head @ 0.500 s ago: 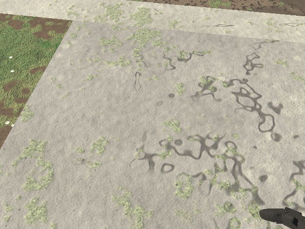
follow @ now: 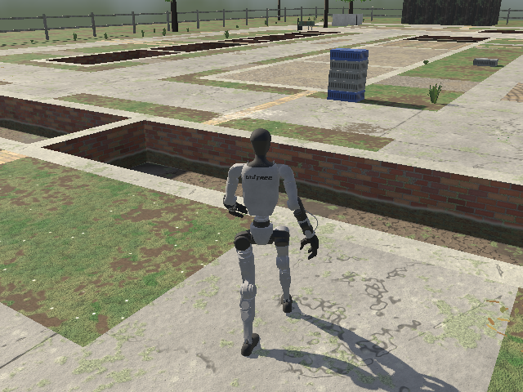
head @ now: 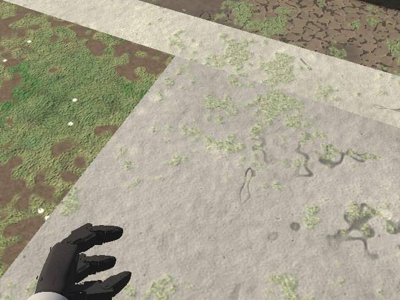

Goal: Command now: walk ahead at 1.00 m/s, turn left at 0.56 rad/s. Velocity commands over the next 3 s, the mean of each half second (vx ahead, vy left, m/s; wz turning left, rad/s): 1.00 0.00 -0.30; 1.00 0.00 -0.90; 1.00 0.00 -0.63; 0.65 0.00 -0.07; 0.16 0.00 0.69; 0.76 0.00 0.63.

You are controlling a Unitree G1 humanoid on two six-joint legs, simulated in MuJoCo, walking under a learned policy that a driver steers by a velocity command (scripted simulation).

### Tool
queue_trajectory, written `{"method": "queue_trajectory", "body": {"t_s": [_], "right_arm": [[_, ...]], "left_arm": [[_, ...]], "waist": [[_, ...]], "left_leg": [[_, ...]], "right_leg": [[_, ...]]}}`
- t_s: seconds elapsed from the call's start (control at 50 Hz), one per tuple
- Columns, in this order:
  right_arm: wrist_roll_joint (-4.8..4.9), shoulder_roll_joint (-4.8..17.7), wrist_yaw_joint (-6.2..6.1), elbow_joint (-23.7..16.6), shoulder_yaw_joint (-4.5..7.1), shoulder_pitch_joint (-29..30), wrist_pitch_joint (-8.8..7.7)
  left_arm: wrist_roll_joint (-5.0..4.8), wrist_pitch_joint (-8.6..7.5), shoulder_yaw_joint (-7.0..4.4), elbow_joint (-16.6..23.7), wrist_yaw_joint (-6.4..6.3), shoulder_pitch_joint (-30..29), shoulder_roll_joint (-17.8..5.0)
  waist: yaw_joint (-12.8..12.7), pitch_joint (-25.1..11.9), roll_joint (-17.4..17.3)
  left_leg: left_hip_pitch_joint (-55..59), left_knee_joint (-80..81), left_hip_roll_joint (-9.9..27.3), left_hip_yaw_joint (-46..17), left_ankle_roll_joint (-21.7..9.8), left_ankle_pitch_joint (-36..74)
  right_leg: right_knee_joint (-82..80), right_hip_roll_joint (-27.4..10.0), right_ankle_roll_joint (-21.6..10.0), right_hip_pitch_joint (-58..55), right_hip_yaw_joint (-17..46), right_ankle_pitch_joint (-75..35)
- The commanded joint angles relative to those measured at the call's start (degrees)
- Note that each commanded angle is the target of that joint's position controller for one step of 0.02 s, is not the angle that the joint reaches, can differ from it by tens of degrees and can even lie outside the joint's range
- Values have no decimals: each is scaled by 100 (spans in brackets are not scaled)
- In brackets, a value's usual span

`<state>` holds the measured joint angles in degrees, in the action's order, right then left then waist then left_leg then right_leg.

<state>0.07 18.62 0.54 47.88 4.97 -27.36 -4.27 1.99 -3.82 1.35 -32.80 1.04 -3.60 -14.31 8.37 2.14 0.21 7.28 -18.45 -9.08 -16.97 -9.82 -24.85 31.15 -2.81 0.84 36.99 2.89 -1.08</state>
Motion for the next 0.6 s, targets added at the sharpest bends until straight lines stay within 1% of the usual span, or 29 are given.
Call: {"method": "queue_trajectory", "body": {"t_s": [0.02, 0.04, 0.06, 0.08, 0.1, 0.12, 0.14, 0.16, 0.18, 0.2, 0.22, 0.24, 0.26, 0.28, 0.3, 0.32, 0.34, 0.38, 0.4, 0.42, 0.44, 0.46, 0.48, 0.5, 0.52, 0.54, 0.56, 0.58, 0.6], "right_arm": [[-125, 1153, -26, -274, 228, 497, -124], [-215, 821, -32, -349, 142, 737, -172], [34, -159, 7, -579, -90, -20, -195], [-13, 48, 7, -527, -191, -179, -225], [-123, 271, 2, -547, -173, 511, -171], [-235, 369, 47, -675, -194, 1064, -169], [-332, 370, 79, -835, -209, 1491, -163], [-423, 263, 115, -1040, -251, 1675, -126], [-471, 141, 137, -1139, -317, 1755, -88], [-500, 85, 150, -1242, -367, 1813, -73], [-512, 56, 171, -1347, -416, 1940, -65], [-487, 60, 196, -1503, -469, 2210, -74], [-423, 45, 240, -1660, -528, 2523, -94], [-341, -7, 288, -1751, -589, 2775, -108], [-267, -29, 316, -1773, -618, 2896, -112], [-218, 10, 310, -1762, -608, 2923, -109], [-200, 98, 270, -1752, -577, 2926, -105], [-224, 288, 163, -1708, -491, 2826, -123], [-253, 399, 93, -1590, -418, 2476, -142], [-303, 545, 8, -1393, -322, 1804, -171], [-387, 872, -118, -1286, -184, 822, -204], [-527, 1274, -221, -1208, -59, 18, -181], [-417, 1417, -217, -1183, 24, 251, -94], [-357, 805, -202, -1246, -74, 796, -78], [-293, 435, -157, -1189, -156, 954, -112], [-318, 293, -125, -1100, -188, 1024, -137], [-280, 208, -129, -961, -215, 957, -175], [-211, 178, -108, -824, -212, 882, -228], [-148, 122, -78, -710, -214, 804, -279]], "left_arm": [[-64, -91, -499, -254, -193, 2059, -1129], [-4, -84, -628, -553, -308, 3244, -1392], [252, -122, -770, -661, -291, 3491, -1980], [88, -80, -778, -693, -125, 3052, -1701], [23, -78, -705, -613, -53, 2398, -1166], [-33, -83, -660, -686, -10, 2260, -901], [-32, -90, -616, -842, 5, 2394, -768], [-50, -101, -551, -1042, 3, 2579, -627], [-77, -124, -545, -1193, 4, 2727, -640], [-120, -154, -561, -1274, -5, 2864, -687], [-144, -174, -576, -1305, -20, 2930, -750], [-139, -181, -597, -1280, -42, 2906, -821], [-123, -177, -627, -1220, -59, 2795, -885], [-123, -167, -672, -1161, -53, 2666, -977], [-148, -163, -719, -1118, -27, 2592, -1101], [-190, -174, -757, -1109, 12, 2655, -1217], [-227, -182, -776, -1114, 44, 2736, -1266], [-261, -158, -789, -1183, 50, 2954, -1287], [-260, -140, -804, -1223, 43, 3036, -1349], [-272, -134, -822, -1242, 58, 3054, -1403], [-311, -179, -781, -1136, 72, 2886, -1236], [-354, -214, -584, -934, 18, 2987, -393], [-409, -132, -524, -697, -4, 3193, -489], [-252, -10, -560, -795, -21, 2672, -713], [-141, 39, -569, -776, 48, 2296, -713], [-114, 96, -567, -782, 116, 2159, -635], [-52, 176, -554, -737, 183, 2070, -520], [-25, 260, -522, -646, 227, 1950, -407], [-18, 324, -500, -522, 259, 1731, -354]], "waist": [[-1565, -1242, -408], [-2112, -1687, -329], [-1471, -2321, 1709], [-1264, -2243, 1931], [-1166, -1129, 909], [-1155, -748, 154], [-1122, -482, -61], [-972, -290, 76], [-873, -155, 294], [-817, -101, 377], [-774, -23, 383], [-773, 90, 366], [-768, 179, 348], [-791, 222, 392], [-821, 190, 440], [-863, 116, 447], [-884, 89, 436], [-876, -72, 312], [-719, -344, 189], [-399, -789, -1], [105, -1370, -215], [137, -2081, -1205], [-187, -2355, -1883], [-282, -1298, -965], [-309, -729, -500], [-450, -438, -380], [-584, -189, -466], [-682, -37, -662], [-731, 40, -638]], "left_leg": [[-867, -2207, 1078, -205, 33, 6451], [-1749, -3923, 872, 81, 111, 5531], [-3695, -6267, -87, 597, 441, 907], [-4649, -6657, -86, 617, 354, 25], [-4975, -6585, 386, 701, 343, 534], [-4880, -6227, 621, 843, 390, 794], [-4769, -5773, 812, 949, 427, 812], [-4677, -5439, 923, 1004, 518, 727], [-4702, -5170, 1015, 1067, 611, 553], [-4772, -4869, 1100, 1110, 700, 432], [-4803, -4498, 1201, 1168, 796, 409], [-4720, -4004, 1272, 1269, 892, 659], [-4339, -3322, 1285, 1367, 967, 1076], [-3706, -2628, 1206, 1502, 1014, 1491], [-2997, -2215, 1059, 1652, 1045, 1849], [-2491, -2074, 948, 1740, 1058, 2185], [-2322, -1895, 924, 1718, 1058, 2375], [-2096, -1390, 862, 1664, 1006, 2239], [-1618, -1156, 713, 1729, 936, 1943], [-737, -1115, 735, 1738, 855, 1681], [491, -1033, 1600, 913, 656, 749], [1682, -538, 3268, -1176, 419, -1310], [1463, 389, 3770, -3357, -50, -2539], [695, 423, 3415, -2551, -13, -2436], [72, 376, 3106, -1487, 60, -1280], [-404, 489, 2868, -753, 168, -267], [-752, 612, 2666, -164, 258, 316], [-923, 692, 2628, 234, 309, 804], [-907, 749, 2597, 565, 347, 1364]], "right_leg": [[-115, 419, -315, -3357, -555, 501], [249, -71, -463, -4608, -72, 1558], [-389, -1734, -1293, -6033, 3194, 3022], [-1512, -1926, -1694, -5851, 5430, 3937], [-1624, -1607, -1718, -4967, 4550, 3943], [-1574, -1348, -1651, -4279, 3699, 3273], [-1585, -1051, -1503, -3773, 3110, 2606], [-1645, -787, -1444, -3345, 2770, 2201], [-1714, -654, -1469, -3147, 2615, 1860], [-1792, -600, -1530, -3051, 2534, 1605], [-1919, -606, -1593, -2848, 2441, 1468], [-2108, -577, -1627, -2536, 2306, 1321], [-2282, -466, -1569, -2089, 2081, 1250], [-2429, -282, -1455, -1617, 1808, 1218], [-2550, -183, -1373, -1235, 1645, 989], [-2621, -251, -1334, -1115, 1674, 664], [-2535, -322, -1277, -1291, 1718, 378], [-1919, -372, -1094, -1947, 1715, -303], [-1181, -241, -982, -2174, 1590, -1091], [-3, 41, -864, -2053, 1337, -1511], [1597, 305, -720, -1215, 1092, -756], [3386, 676, -692, 4, 604, 2764], [4455, 594, -725, 832, 266, 2741], [4731, 187, -739, 1243, 164, 2183], [4519, 19, -705, 1223, 105, 1900], [4335, -112, -637, 1045, 109, 1791], [4214, -230, -586, 959, 130, 1769], [4127, -339, -541, 987, 111, 1753], [4098, -396, -528, 1140, 81, 1690]]}}
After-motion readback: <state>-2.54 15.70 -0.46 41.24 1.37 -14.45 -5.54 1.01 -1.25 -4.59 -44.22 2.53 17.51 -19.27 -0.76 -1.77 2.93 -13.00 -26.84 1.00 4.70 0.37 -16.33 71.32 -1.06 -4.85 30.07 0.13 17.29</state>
